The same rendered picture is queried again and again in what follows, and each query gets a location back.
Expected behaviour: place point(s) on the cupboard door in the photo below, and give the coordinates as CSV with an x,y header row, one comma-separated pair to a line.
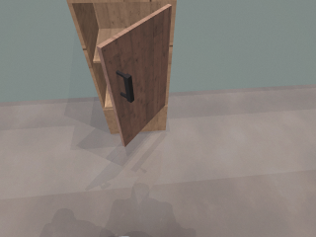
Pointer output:
x,y
142,51

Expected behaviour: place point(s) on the handle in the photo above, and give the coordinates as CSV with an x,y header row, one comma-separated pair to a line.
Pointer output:
x,y
127,79

